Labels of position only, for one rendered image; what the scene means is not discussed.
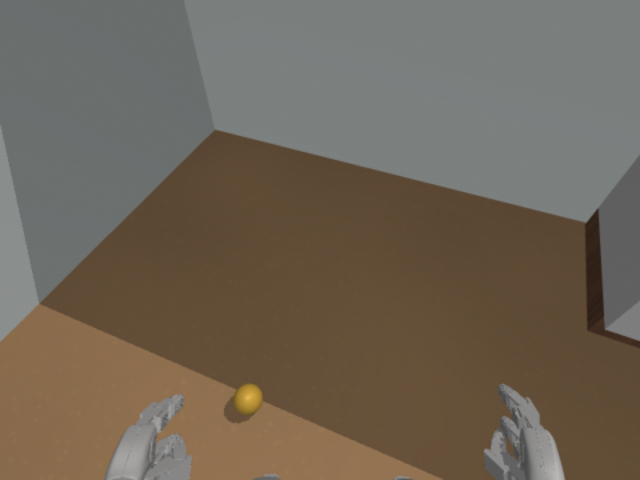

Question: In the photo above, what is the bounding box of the left robot hand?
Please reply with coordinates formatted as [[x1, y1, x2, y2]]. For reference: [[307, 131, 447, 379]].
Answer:
[[104, 394, 192, 480]]

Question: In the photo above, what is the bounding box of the ball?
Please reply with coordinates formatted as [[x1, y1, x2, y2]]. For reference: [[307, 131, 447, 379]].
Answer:
[[233, 383, 263, 415]]

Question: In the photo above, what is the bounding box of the right robot hand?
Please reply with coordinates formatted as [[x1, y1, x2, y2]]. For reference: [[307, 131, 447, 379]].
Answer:
[[484, 383, 565, 480]]

